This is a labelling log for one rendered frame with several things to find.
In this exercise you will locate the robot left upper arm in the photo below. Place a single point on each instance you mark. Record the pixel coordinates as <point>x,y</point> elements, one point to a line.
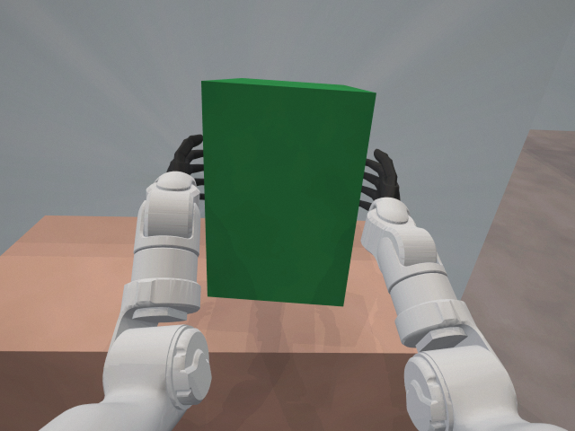
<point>152,376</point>

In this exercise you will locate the left robot hand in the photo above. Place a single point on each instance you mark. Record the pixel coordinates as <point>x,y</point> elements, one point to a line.
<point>184,155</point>

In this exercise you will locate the right robot forearm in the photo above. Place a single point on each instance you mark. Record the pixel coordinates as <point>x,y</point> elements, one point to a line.
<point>429,316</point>

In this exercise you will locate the left robot forearm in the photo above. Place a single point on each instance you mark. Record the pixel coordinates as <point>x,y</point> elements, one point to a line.
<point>163,285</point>

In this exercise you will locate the pedestal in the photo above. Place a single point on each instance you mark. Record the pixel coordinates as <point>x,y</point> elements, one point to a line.
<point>275,366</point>

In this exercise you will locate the robot right upper arm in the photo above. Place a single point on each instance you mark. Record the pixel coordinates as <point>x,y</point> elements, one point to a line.
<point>462,389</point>

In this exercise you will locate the carton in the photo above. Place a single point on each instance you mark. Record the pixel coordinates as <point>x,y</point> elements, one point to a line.
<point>283,170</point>

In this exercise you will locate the right robot hand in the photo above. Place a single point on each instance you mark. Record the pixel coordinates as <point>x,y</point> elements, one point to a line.
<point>386,183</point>

